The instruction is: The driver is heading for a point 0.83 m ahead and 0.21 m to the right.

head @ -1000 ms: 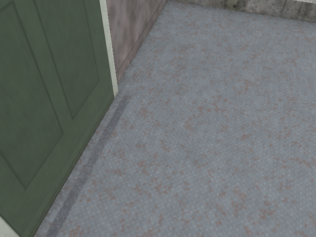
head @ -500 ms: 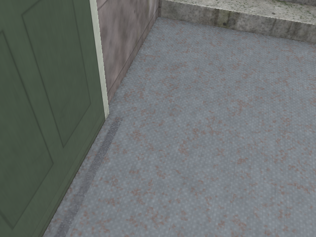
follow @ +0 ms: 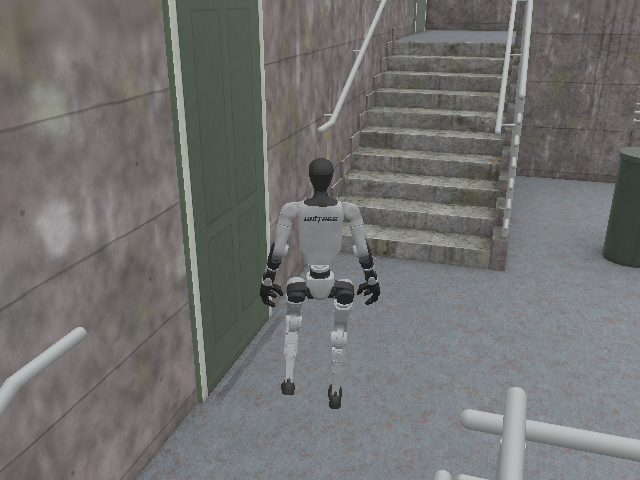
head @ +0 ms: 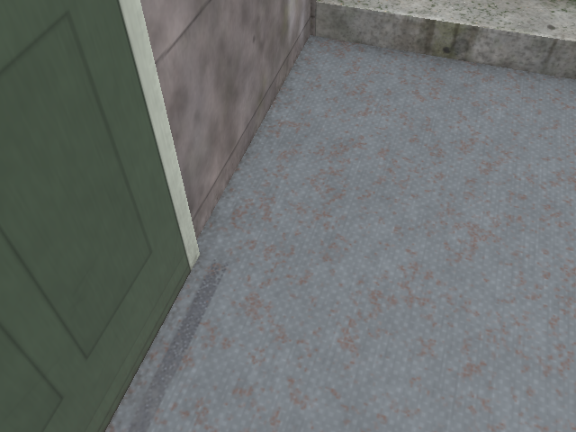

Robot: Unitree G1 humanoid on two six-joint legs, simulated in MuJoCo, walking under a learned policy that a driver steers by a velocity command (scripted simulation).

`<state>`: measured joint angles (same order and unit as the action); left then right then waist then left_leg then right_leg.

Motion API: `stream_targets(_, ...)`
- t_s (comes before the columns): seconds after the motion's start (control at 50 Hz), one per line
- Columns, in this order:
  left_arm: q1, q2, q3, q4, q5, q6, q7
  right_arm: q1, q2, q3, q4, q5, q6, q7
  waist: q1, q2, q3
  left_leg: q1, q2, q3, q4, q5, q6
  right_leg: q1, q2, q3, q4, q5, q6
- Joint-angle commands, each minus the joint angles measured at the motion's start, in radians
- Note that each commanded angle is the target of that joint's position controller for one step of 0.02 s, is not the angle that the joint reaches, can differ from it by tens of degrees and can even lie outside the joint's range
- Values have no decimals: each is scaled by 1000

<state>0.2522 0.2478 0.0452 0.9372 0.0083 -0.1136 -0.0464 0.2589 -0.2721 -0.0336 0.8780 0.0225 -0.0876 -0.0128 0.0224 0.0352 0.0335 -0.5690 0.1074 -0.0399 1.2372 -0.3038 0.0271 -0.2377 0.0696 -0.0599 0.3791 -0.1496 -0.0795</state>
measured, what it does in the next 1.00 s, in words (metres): walks ahead, turning right: left foot, then right foot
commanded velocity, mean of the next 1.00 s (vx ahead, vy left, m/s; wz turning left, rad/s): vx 0.28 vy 0.00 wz -0.25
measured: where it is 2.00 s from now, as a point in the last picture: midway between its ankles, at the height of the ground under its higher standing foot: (374, 393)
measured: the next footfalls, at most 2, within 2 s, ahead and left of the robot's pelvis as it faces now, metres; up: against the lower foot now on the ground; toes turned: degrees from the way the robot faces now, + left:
left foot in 0.30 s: +0.32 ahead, +0.13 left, +0.00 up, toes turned +3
right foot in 0.76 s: +0.45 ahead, -0.14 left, +0.00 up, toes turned -10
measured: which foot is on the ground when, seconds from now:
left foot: up 0.00-0.28, down 0.30-0.76, up 0.78-1.00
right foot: down 0.00-0.32, up 0.34-0.74, down 0.76-1.00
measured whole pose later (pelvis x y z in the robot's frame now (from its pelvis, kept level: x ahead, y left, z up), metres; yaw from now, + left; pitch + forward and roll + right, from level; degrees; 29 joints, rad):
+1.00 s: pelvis +0.37 -0.05 +0.00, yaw -17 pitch +3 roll +2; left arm 0.21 0.30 0.07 0.66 -0.01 0.00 0.01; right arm 0.09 -0.32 -0.06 0.81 -0.01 -0.01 -0.05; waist 0.02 0.04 0.05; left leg -0.57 0.02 -0.07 1.07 -0.37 -0.05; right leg -0.40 0.10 0.09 0.46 -0.11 -0.08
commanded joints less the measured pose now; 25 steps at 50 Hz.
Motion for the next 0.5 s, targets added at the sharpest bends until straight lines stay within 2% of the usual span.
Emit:
stream_targets(0.02,-59,118,20,-46,-6,-24,12,117,-53,-17,-27,-16,19,-8,-74,-100,9,27,54,-10,-131,84,-21,-56,-239,178,-250,223,-180)
stream_targets(0.06,-40,142,24,-40,-9,-17,21,10,-42,-7,-63,-25,15,-8,-45,-89,39,9,55,7,-332,172,-39,-34,-219,147,-264,188,-171)
stream_targets(0.1,-4,174,32,-36,-12,-10,26,-91,-28,7,-89,-18,7,-3,-1,-76,49,35,28,31,-512,253,-45,6,-214,139,-273,136,-162)
stream_targets(0.16,54,209,40,-21,-24,-2,21,-188,-57,13,-119,1,-5,7,45,-70,65,9,5,38,-644,277,-42,125,-261,173,-259,67,-170)
stream_targets(0.18,71,208,40,-16,-26,3,20,-213,-68,13,-130,3,-10,11,53,-68,73,-3,0,37,-671,270,-34,163,-276,180,-247,71,-168)
stream_targets(0.2,89,224,42,-23,-22,13,21,-233,-82,12,-135,-2,-17,19,64,-54,58,-8,-6,41,-680,281,-25,214,-285,182,-224,113,-167)
stream_targets(0.22,78,230,44,-33,-23,27,25,-234,-98,10,-142,-15,-24,25,50,-65,53,-9,-12,45,-693,262,-14,249,-288,181,-192,190,-153)
stream_targets(0.24,76,233,44,-40,-21,38,28,-218,-113,6,-143,-17,-32,31,34,-75,31,32,-26,55,-705,231,-1,276,-294,184,-157,273,-141)
stream_targets(0.26,61,237,43,-50,-19,46,30,-170,-132,-3,-135,-15,-36,33,-3,-84,-5,111,-50,74,-730,211,17,289,-286,174,-89,414,-125)
stream_targets(0.28,43,228,38,-59,-15,53,31,-67,-157,-18,-106,-14,-38,31,-62,-79,-70,250,-81,100,-768,213,40,279,-246,140,44,545,-103)
stream_targets(0.3,38,181,18,-69,6,53,31,98,-214,-45,-60,-22,-39,23,-130,-57,-183,478,-42,56,-751,208,77,184,-179,93,264,493,-70)
stream_targets(0.32,72,107,-8,-112,3,33,22,245,-316,-73,-41,-56,-31,17,-140,130,-298,799,187,-333,-803,59,214,-155,-43,42,642,156,-4)
stream_targets(0.34,88,79,-21,-110,-29,4,19,276,-283,-67,-17,-72,-33,33,-129,250,-317,907,312,-700,-976,-64,317,-419,63,157,854,-454,9)
stream_targets(0.36,63,171,-8,-114,-61,-11,14,191,-218,-51,-47,-50,-34,38,-122,154,-207,843,292,-599,-986,-64,274,-532,0,231,941,-434,-2)
stream_targets(0.38,45,163,-12,-112,-65,-14,18,115,-193,-47,-58,-46,-32,37,-88,86,-144,744,275,-436,-962,160,238,-517,-47,219,928,-365,3)
stream_targets(0.4,29,170,-9,-110,-44,-4,28,30,-168,-39,-76,-50,-34,40,-53,-2,-91,620,241,-294,-961,421,215,-462,-89,189,862,-300,25)
stream_targets(0.42,17,175,3,-107,-18,21,34,-27,-134,-28,-83,-53,-36,33,-28,-8,-66,536,215,-198,-972,596,191,-399,-110,203,797,-252,43)
stream_targets(0.46,60,141,6,-99,-10,62,38,-63,-141,-22,-71,-61,-36,25,6,20,-67,418,187,-80,-1001,759,175,-295,-96,188,748,-197,81)
stream_targets(0.5,42,125,11,-131,-9,88,46,-82,-166,-25,-62,-64,-31,11,17,66,-53,370,167,27,-1022,796,173,-297,-83,165,676,-105,111)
